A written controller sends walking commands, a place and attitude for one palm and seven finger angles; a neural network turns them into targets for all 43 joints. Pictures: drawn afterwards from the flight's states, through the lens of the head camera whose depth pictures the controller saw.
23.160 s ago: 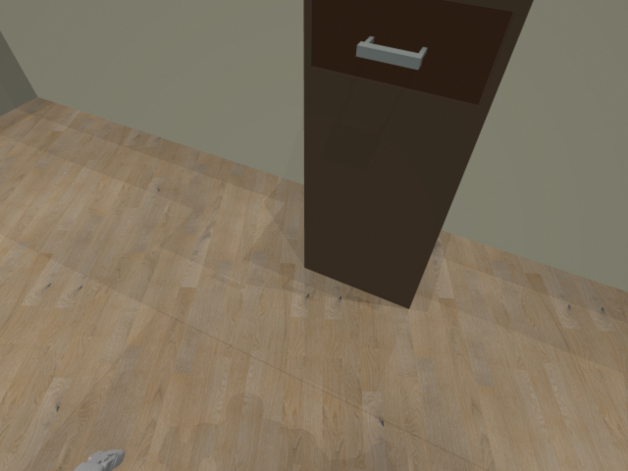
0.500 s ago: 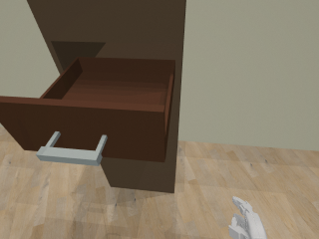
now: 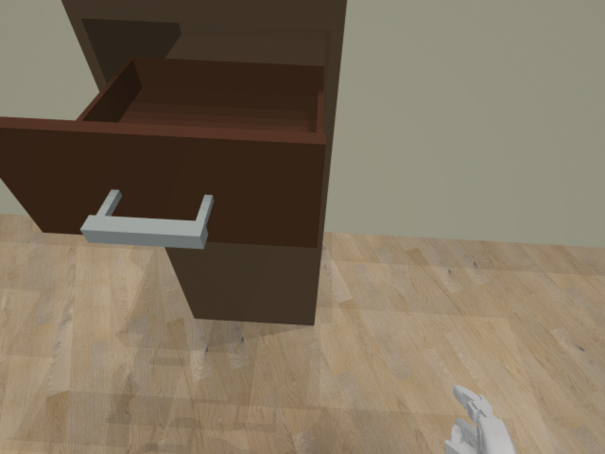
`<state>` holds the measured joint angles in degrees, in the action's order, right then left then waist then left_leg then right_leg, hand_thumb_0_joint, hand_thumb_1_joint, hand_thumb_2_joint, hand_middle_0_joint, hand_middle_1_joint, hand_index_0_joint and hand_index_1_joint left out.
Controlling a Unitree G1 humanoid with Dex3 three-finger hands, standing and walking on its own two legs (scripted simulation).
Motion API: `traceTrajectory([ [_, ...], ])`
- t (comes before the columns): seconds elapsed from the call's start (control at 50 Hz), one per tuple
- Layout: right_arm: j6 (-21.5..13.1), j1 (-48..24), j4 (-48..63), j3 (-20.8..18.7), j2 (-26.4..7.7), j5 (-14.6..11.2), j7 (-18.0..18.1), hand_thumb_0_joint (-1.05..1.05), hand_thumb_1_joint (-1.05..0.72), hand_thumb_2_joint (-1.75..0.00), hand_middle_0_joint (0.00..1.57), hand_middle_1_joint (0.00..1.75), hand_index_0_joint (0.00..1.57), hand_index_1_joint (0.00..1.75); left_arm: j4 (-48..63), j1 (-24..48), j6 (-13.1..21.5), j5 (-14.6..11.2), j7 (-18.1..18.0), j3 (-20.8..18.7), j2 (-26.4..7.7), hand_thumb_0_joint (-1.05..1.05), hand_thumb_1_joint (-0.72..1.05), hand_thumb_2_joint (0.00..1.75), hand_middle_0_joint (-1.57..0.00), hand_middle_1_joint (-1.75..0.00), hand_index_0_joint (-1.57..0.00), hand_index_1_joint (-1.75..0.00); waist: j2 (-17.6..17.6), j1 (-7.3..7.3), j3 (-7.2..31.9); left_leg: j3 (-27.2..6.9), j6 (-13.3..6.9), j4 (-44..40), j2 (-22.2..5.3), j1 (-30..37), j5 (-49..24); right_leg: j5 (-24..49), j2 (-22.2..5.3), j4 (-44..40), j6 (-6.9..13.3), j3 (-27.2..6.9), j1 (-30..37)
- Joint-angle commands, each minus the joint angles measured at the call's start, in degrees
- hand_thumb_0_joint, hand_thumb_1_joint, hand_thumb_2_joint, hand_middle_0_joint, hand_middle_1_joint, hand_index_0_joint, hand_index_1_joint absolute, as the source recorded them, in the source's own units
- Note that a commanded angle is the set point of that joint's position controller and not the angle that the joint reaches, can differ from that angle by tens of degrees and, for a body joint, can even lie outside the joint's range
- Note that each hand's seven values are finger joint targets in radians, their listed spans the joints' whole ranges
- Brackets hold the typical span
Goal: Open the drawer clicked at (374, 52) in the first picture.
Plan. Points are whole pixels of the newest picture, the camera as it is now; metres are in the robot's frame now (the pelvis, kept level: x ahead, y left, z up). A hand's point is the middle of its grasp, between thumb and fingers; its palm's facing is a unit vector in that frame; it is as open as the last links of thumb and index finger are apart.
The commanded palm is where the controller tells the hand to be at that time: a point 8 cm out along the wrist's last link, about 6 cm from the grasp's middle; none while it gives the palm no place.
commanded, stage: step back with the hand held close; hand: left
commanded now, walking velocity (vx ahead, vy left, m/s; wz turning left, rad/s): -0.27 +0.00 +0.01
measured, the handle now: (153, 216) +0.34 +0.20 +0.16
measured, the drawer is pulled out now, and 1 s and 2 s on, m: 0.30 0.30 0.30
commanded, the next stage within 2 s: stop stepping back and stand still in 0.46 s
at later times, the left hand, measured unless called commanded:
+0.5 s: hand out of the picture +0.09 +0.26 +0.34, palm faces +0.66 -0.72 -0.21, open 7.4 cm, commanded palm +0.03 +0.31 +0.34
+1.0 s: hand out of the picture +0.00 +0.27 +0.36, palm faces +0.63 -0.76 -0.19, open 7.4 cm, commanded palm -0.06 +0.30 +0.34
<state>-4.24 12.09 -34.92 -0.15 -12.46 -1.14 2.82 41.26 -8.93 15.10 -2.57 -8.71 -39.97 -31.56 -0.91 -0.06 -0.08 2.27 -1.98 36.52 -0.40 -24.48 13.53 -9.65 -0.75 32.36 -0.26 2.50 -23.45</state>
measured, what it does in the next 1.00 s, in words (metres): walks backwards: left foot, then right foot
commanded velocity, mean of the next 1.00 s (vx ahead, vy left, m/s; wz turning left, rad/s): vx -0.10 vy -0.01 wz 0.00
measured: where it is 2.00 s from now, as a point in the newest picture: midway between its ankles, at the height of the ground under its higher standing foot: outside the picture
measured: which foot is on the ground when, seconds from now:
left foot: down 0.00-0.34, up 0.36-0.44, down 0.46-1.00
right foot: down 0.00-0.46, up 0.48-0.76, down 0.78-1.00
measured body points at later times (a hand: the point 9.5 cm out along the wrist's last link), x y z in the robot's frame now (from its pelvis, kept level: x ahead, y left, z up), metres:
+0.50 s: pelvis -0.10 +0.03 -0.02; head -0.09 +0.05 +0.43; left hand +0.05 +0.30 +0.35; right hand +0.06 -0.22 -0.09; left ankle +0.00 +0.11 -0.73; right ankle +0.03 -0.13 -0.70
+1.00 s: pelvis -0.20 +0.02 -0.01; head -0.22 +0.05 +0.44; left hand -0.03 +0.31 +0.37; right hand -0.05 -0.22 -0.08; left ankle -0.06 +0.10 -0.72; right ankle -0.28 -0.10 -0.70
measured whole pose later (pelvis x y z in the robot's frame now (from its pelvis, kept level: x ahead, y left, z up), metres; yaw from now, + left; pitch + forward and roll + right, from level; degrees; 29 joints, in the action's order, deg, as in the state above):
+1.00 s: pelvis -0.20 +0.02 -0.01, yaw -1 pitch -1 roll -2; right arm -4.3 12.4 -37.7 1.6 -11.3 -0.6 3.5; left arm 35.1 3.3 9.6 -4.2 -7.0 -38.1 -34.7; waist 0.9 1.7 2.9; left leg 2.3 -3.2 35.3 0.0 -27.6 7.0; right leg -32.1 1.5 46.3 0.7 1.1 -12.2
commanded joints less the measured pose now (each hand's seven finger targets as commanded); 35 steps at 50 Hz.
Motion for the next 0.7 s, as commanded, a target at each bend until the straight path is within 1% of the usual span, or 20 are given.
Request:
traceTrajectory([
  [0.0,-3.7,-4.8,8.2,-2.7,-7.8,0.3,1.0,0.0,-0.9,-0.9,0.2,0.3,0.2,0.3,6.2,9.0,2.4,0.5,-1.6,-4.6,-13.7,0.0,0.9,0.9,-0.2,-0.3,-0.2,-0.3,0.2,0.89,4.9,-6.1,0.2,-4.9,-3.8,1.8,15.3,-21.9,-7.9,-13.2,3.0,-8.8,-3.7],
  [0.02,-3.8,-5.1,7.8,-2.9,-8.2,0.3,1.3,0.0,-0.9,-0.9,0.2,0.3,0.2,0.3,6.7,9.2,2.7,0.5,-1.9,-5.7,-15.0,0.0,0.9,0.9,-0.2,-0.3,-0.2,-0.3,-0.7,0.7,5.7,-6.8,0.1,-5.6,-4.1,2.8,14.3,-20.3,-7.7,-12.5,3.1,-8.4,-3.7],
  [0.06,-4.1,-4.8,8.0,-2.5,-7.8,0.4,1.4,0.0,-0.9,-0.9,0.2,0.3,0.2,0.3,6.8,9.7,2.9,0.5,-2.1,-4.9,-13.4,0.0,0.9,0.9,-0.2,-0.3,-0.2,-0.3,-4.7,0.87,6.8,-9.1,-0.6,-10.9,-6.3,-1.3,14.1,-15.3,-5.3,-6.1,2.1,-5.2,1.6],
  [0.12,-4.8,-5.3,8.7,-3.1,-7.9,0.1,1.4,0.0,-0.9,-0.9,0.2,0.3,0.2,0.3,5.6,9.6,3.0,0.3,-2.2,-6.1,-13.5,0.0,0.9,0.9,-0.2,-0.3,-0.2,-0.3,-11.4,-0.06,8.5,-13.6,-2.3,-20.1,-12.2,-10.4,19.7,-10.9,-0.2,8.0,0.8,-1.2,11.8],
  [0.18,-5.6,-4.5,8.8,-3.1,-7.4,0.5,1.0,0.0,-0.9,-0.9,0.2,0.3,0.2,0.3,4.9,12.0,2.6,0.6,-1.6,-6.1,-13.7,0.0,0.9,0.9,-0.2,-0.3,-0.2,-0.3,-9.2,0.2,8.8,-12.6,-2.6,-18.1,-12.9,-12.4,17.3,-8.2,0.0,10.1,0.8,-2.1,14.4],
  [0.22,-5.6,-4.5,8.7,-3.1,-7.7,0.5,0.7,0.0,-0.9,-0.9,0.2,0.3,0.2,0.3,4.2,12.9,2.1,0.7,-1.2,-5.9,-14.5,0.0,0.9,0.9,-0.2,-0.3,-0.2,-0.3,-6.7,0.35,6.8,-9.4,-1.6,-13.8,-9.4,-12.0,19.3,-10.3,-2.3,4.9,2.2,-5.1,11.2],
  [0.26,-5.3,-4.7,8.4,-2.8,-7.5,0.5,0.4,0.0,-0.9,-0.9,0.2,0.3,0.2,0.3,4.2,15.0,1.7,0.9,-1.1,-3.9,-13.4,0.0,0.9,0.9,-0.2,-0.3,-0.2,-0.3,-3.1,1.0,3.9,-6.6,0.1,-7.9,-5.8,-9.9,22.4,-22.2,-5.7,-3.6,3.9,-9.7,2.8],
  [0.3,-4.6,-4.3,7.1,-2.9,-7.0,0.5,0.3,0.0,-0.9,-0.9,0.2,0.3,0.2,0.3,5.1,15.4,1.9,1.2,-1.5,-4.5,-14.9,0.0,0.9,0.9,-0.2,-0.3,-0.2,-0.3,5.7,0.8,3.6,-3.2,2.2,8.0,-1.1,0.4,17.6,-32.5,-12.9,-17.4,6.5,-16.9,-10.5],
  [0.32,-4.0,-3.8,5.8,-3.1,-6.9,0.5,0.0,0.0,-0.9,-0.9,0.2,0.3,0.2,0.3,6.4,15.8,2.2,1.3,-1.9,-6.1,-17.6,0.0,0.9,0.9,-0.2,-0.3,-0.2,-0.3,10.3,0.69,6.2,-0.5,3.0,16.9,0.3,6.8,12.7,-30.1,-17.4,-21.1,8.2,-18.6,-13.3],
  [0.34,-3.6,-4.4,5.9,-2.6,-5.7,0.6,-0.2,0.0,-0.9,-0.9,0.2,0.3,0.2,0.3,6.5,15.5,1.9,1.0,-1.7,-5.1,-15.8,0.0,0.9,0.9,-0.2,-0.3,-0.2,-0.3,13.2,0.65,7.9,-0.4,2.8,22.1,0.0,8.4,12.3,-24.8,-18.9,-21.0,8.5,-15.7,-12.4],
  [0.36,-3.5,-4.3,5.9,-2.0,-5.3,0.7,-0.3,0.0,-0.9,-0.9,0.2,0.3,0.2,0.3,4.7,15.3,1.3,1.0,-1.5,-5.2,-15.3,0.0,0.9,0.9,-0.2,-0.3,-0.2,-0.3,13.0,0.6,7.6,-0.8,2.5,20.3,-1.5,8.4,13.8,-21.1,-18.4,-19.5,7.7,-12.5,-11.7],
  [0.4,-2.6,-2.7,6.0,-1.4,-6.1,0.7,0.0,0.0,-0.9,-0.9,0.2,0.3,0.2,0.3,2.6,16.6,0.3,0.6,-1.3,-3.5,-14.0,0.0,0.9,0.9,-0.2,-0.3,-0.2,-0.3,6.2,1.89,4.1,-0.4,2.3,5.5,-1.9,9.7,14.6,-24.4,-13.6,-13.7,4.1,-4.2,-13.4],
  [0.42,-2.3,-3.8,5.7,-2.4,-8.8,0.9,0.6,0.0,-0.9,-0.9,0.2,0.3,0.2,0.3,3.5,18.4,0.3,0.6,-1.3,-4.0,-15.7,0.0,0.9,0.9,-0.2,-0.3,-0.2,-0.3,-2.8,2.21,1.2,-11.9,-1.2,-8.9,-8.1,4.7,21.2,-25.6,-8.9,0.3,2.4,-2.1,-13.5],
  [0.44,-3.3,-5.5,7.4,-2.5,-10.1,1.5,1.0,0.0,-0.9,-0.9,0.2,0.3,0.2,0.3,4.9,20.0,0.9,0.1,-1.7,-2.8,-11.9,0.0,0.9,0.9,-0.2,-0.3,-0.2,-0.3,-23.1,1.9,0.5,-27.7,-6.9,-25.1,-20.1,-12.1,26.1,-20.6,1.7,25.3,-0.5,2.1,-4.4],
  [0.46,-5.0,-4.2,6.2,-3.3,-7.2,2.2,1.0,0.0,-0.9,-0.9,0.2,0.3,0.2,0.3,6.3,27.3,1.1,0.2,-1.8,-4.2,-14.0,0.0,0.9,0.9,-0.2,-0.3,-0.2,-0.3,-21.8,3.05,3.5,-32.2,-7.9,-29.4,-24.4,-14.1,23.5,-22.4,4.4,43.0,-0.3,-3.5,-2.5],
  [0.48,-5.8,-4.3,5.2,-4.5,-7.4,1.4,0.5,0.0,-0.9,-0.9,0.2,0.3,0.2,0.3,4.3,27.5,0.9,0.3,-1.3,-3.7,-14.5,0.0,0.9,0.9,-0.2,-0.3,-0.2,-0.3,-14.2,2.87,5.6,-27.4,-6.3,-25.2,-22.8,-12.9,22.4,-21.0,4.5,47.3,0.1,-6.7,-0.6],
  [0.52,-6.6,-6.9,6.0,-5.6,-7.9,0.7,-0.3,0.0,-0.9,-0.9,0.2,0.3,0.2,0.3,8.3,25.2,-0.3,-0.5,-0.7,-5.4,-15.6,0.0,0.9,0.9,-0.2,-0.3,-0.2,-0.3,-11.0,1.22,9.1,-20.4,-5.5,-18.9,-17.2,-1.7,12.3,-19.5,4.1,46.0,-0.5,-4.6,-4.3],
  [0.56,-7.2,-6.0,5.9,-4.5,-5.9,0.6,-1.4,0.0,-0.9,-0.9,0.2,0.3,0.2,0.3,10.8,17.7,-1.3,-1.4,-0.3,-2.8,-10.8,0.0,0.9,0.9,-0.2,-0.3,-0.2,-0.3,-12.2,1.07,11.8,-16.9,-4.6,-19.1,-14.7,6.2,6.3,-19.5,3.7,39.3,-0.6,-1.6,-4.4],
  [0.64,-6.7,-6.1,7.2,-2.2,-4.6,1.1,-1.4,0.0,-0.9,-0.9,0.2,0.3,0.2,0.3,17.6,14.2,-1.9,-2.7,0.2,-2.6,-12.4,0.0,0.9,0.9,-0.2,-0.3,-0.2,-0.3,-17.4,0.8,13.0,-13.8,0.8,-28.3,-11.3,7.0,18.3,-23.8,6.1,12.1,1.0,4.4,8.3],
  [0.68,-6.2,-5.2,6.9,-1.8,-5.2,1.4,-1.1,0.0,-0.9,-0.9,0.2,0.3,0.2,0.3,14.8,13.9,-1.9,-2.7,0.4,-3.2,-13.8,0.0,0.9,0.9,-0.2,-0.3,-0.2,-0.3,-18.7,0.72,13.1,-8.7,3.9,-26.1,-8.1,5.1,17.0,-23.0,6.2,-5.9,3.0,6.0,17.5],
])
